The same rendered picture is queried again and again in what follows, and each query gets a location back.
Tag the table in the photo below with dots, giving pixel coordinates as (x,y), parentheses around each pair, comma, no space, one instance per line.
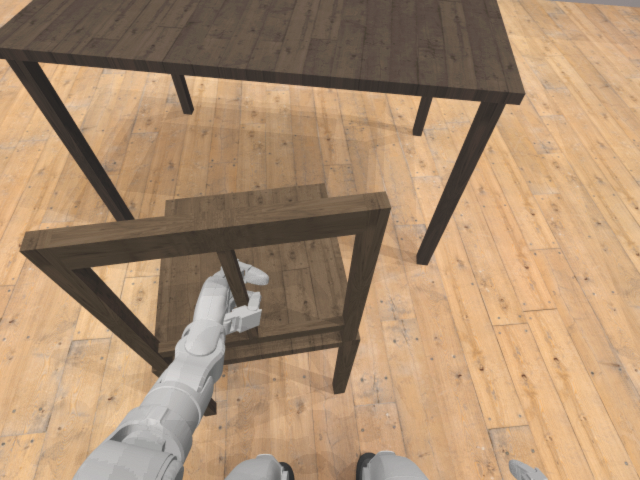
(452,49)

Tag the left robot forearm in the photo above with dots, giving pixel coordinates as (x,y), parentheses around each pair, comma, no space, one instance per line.
(174,406)

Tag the chair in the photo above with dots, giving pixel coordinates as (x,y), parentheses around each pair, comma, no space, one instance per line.
(289,233)

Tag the right robot hand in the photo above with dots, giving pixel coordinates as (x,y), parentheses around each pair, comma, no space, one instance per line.
(522,471)

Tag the robot left upper arm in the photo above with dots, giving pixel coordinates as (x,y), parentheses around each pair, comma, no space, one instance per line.
(121,461)

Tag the left robot hand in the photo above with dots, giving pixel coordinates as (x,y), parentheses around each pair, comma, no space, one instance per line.
(216,299)

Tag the robot left shin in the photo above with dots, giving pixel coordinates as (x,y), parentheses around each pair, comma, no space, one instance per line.
(269,456)

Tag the right robot thigh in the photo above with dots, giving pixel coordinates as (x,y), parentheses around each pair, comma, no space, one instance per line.
(392,467)

